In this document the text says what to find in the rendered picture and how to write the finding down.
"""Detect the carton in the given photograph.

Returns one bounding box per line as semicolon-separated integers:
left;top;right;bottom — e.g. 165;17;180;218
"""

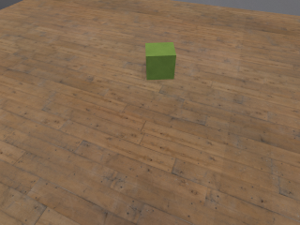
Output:
145;42;176;81

